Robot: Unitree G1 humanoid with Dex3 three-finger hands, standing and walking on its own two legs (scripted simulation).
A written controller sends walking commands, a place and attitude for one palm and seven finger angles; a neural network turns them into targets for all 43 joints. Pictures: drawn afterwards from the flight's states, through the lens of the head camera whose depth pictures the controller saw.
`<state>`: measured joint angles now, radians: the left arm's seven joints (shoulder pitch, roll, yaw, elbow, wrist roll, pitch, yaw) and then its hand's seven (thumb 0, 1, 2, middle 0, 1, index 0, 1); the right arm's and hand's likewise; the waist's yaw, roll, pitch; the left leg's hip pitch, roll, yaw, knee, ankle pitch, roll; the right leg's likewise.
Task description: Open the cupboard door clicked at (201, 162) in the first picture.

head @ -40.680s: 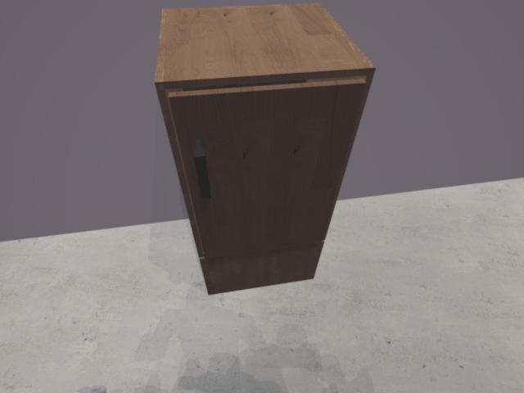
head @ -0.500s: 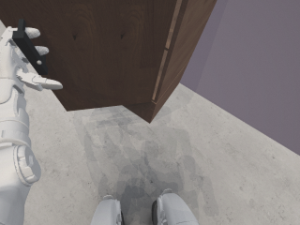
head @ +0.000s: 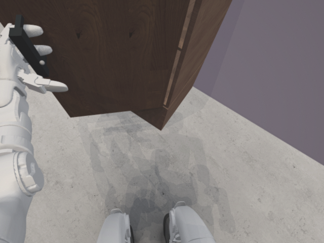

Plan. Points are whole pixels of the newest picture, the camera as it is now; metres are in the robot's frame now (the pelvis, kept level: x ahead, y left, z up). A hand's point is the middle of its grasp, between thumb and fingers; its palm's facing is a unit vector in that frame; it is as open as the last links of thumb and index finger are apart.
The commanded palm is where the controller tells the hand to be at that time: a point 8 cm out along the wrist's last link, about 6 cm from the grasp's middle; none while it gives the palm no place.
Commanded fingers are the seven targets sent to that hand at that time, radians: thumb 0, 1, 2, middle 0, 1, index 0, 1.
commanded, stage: close the thumb around the handle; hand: left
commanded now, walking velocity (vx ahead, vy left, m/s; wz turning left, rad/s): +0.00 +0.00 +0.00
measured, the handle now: (32, 48) +0.56 +0.26 +0.06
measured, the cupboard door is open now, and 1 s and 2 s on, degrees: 44 45 87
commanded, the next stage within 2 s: pull the door open along its arc in 0.76 s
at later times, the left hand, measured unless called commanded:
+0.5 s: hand (43, 61) +0.52 +0.23 +0.06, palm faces +0.10 -1.00 -0.02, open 8.7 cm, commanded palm +0.50 +0.26 +0.06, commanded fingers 0.00 0.79 0.85 -0.39 -1.34 -0.39 -1.34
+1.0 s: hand (43, 63) +0.51 +0.23 +0.06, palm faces +0.10 -0.99 -0.02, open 5.4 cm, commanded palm +0.47 +0.26 +0.06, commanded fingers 0.00 0.90 0.90 -0.40 -1.35 -0.40 -1.35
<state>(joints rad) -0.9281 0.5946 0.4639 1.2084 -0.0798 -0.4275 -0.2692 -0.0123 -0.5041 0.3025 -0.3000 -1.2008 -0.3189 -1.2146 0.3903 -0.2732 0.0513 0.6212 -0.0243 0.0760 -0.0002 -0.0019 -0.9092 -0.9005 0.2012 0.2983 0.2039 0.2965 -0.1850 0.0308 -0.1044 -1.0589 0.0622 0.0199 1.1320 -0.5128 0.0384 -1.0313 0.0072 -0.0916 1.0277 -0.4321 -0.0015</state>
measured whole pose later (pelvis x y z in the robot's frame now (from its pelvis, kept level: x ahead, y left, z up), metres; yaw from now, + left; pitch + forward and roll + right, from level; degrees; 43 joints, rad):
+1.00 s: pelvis +0.01 +0.00 +0.00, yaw +0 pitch +25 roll -4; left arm -0.86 0.55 0.46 1.14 -0.10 -0.42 -0.25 0.01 0.77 0.83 -0.39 -1.35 -0.38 -1.35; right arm 0.38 -0.27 0.04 0.62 -0.02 0.09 0.01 0.00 -0.91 -0.90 0.20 0.30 0.20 0.30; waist -0.17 0.03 -0.11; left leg -1.02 0.06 0.02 1.11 -0.52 0.03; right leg -1.00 0.01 -0.08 1.01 -0.44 0.00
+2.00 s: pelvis +0.01 -0.04 +0.02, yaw +4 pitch +14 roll +0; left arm 0.11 -0.11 -0.17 0.21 0.10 -0.36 0.58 0.01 0.70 0.73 -0.36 -1.35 -0.39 -1.35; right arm 0.22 -0.19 -0.02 0.58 -0.08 -0.03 0.03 0.01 -0.91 -0.90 0.20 0.30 0.20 0.30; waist 0.00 0.03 -0.15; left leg -0.74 0.03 0.01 0.99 -0.49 -0.01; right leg -0.75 -0.02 -0.10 0.99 -0.48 -0.05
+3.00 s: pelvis -0.01 -0.03 +0.02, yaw +4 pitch +13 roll +0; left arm 0.03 -0.08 -0.17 0.27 0.11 -0.37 0.50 -0.01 -0.50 0.30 -0.38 -0.59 -0.35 -0.61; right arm 0.19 -0.18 0.00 0.59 -0.08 -0.03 0.02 0.01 -0.91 -0.90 0.20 0.30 0.20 0.30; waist 0.00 0.03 -0.14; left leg -0.78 0.01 0.01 1.03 -0.47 0.00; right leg -0.78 -0.03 -0.10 1.02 -0.46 -0.04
